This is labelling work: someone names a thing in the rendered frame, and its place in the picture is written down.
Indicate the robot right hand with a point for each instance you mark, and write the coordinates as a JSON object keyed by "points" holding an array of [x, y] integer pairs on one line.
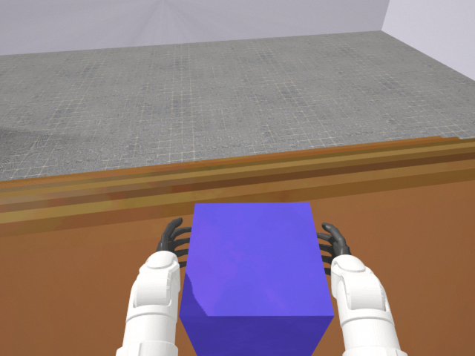
{"points": [[338, 244]]}

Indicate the carton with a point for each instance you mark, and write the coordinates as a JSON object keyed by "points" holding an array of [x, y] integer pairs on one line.
{"points": [[255, 283]]}

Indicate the left robot forearm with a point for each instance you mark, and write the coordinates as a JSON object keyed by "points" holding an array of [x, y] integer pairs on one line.
{"points": [[152, 309]]}

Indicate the right robot forearm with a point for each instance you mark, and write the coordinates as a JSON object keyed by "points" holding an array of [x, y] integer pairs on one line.
{"points": [[363, 308]]}

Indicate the robot left hand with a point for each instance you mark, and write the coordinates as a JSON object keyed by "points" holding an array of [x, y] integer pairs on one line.
{"points": [[168, 243]]}

